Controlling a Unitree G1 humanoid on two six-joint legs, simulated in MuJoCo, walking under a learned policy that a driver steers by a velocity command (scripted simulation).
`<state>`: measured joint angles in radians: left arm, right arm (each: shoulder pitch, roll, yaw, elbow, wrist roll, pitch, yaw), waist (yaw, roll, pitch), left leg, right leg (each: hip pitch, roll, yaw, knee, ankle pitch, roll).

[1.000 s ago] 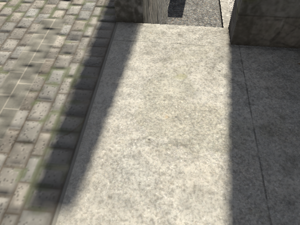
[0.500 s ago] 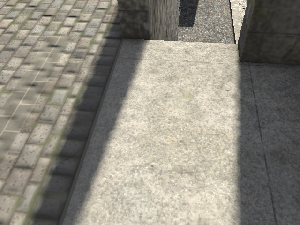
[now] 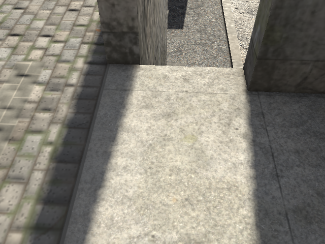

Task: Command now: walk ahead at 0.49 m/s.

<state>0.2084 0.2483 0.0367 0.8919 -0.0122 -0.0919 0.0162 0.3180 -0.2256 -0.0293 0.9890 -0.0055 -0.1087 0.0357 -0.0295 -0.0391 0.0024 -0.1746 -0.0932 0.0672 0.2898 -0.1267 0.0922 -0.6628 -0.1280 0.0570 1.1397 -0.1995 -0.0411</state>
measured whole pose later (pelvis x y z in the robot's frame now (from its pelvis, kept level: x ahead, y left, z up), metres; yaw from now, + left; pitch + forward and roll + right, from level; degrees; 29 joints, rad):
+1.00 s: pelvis +0.55 -0.01 -0.01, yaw -1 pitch +1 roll +0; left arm 0.31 0.25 0.05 0.97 -0.03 -0.09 0.01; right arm 0.17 -0.24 -0.05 0.91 0.00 -0.11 0.03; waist 0.00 -0.03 0.03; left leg -0.33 -0.02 0.09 0.46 -0.15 0.06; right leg -0.44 -0.05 0.05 1.19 -0.35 -0.05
